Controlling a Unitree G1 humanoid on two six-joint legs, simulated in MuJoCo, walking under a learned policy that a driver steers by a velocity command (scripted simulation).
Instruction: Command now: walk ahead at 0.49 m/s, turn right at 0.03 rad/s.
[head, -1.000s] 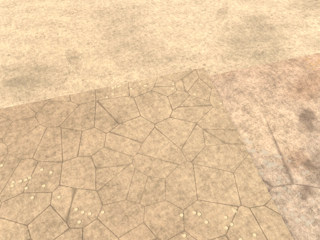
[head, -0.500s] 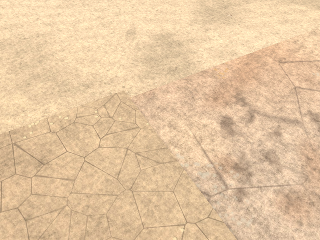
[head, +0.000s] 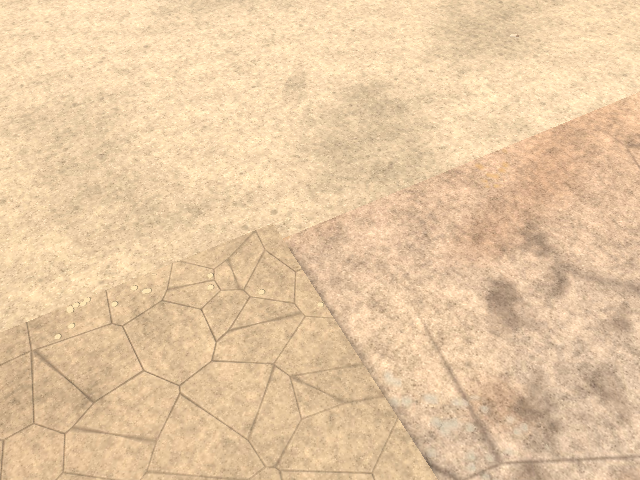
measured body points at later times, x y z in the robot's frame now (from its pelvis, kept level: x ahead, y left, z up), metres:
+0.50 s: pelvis +0.29 +0.04 +0.00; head +0.31 +0.05 +0.45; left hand +0.42 +0.28 -0.13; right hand +0.25 -0.21 -0.13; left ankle +0.24 +0.09 -0.74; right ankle +0.42 -0.12 -0.69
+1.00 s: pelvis +0.54 +0.01 +0.00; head +0.56 +0.01 +0.45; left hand +0.48 +0.27 -0.13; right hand +0.70 -0.22 -0.13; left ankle +0.60 +0.18 -0.66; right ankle +0.50 -0.06 -0.74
